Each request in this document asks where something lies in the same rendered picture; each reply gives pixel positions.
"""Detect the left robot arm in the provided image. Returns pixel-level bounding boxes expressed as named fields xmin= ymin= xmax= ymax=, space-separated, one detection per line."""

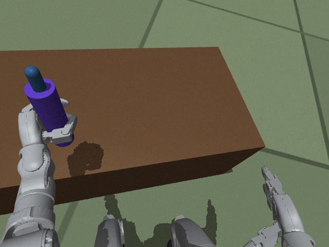
xmin=0 ymin=144 xmax=60 ymax=247

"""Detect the bottle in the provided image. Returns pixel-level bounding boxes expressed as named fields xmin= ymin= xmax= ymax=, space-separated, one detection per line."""
xmin=24 ymin=66 xmax=74 ymax=147

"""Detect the right robot arm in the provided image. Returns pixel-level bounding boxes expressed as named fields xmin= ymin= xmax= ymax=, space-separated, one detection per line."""
xmin=281 ymin=232 xmax=315 ymax=247

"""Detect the left robot hand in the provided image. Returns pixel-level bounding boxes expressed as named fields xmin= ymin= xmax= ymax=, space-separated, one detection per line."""
xmin=18 ymin=98 xmax=78 ymax=148

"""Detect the right robot hand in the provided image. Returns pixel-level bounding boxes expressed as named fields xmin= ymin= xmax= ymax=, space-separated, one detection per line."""
xmin=243 ymin=166 xmax=305 ymax=247

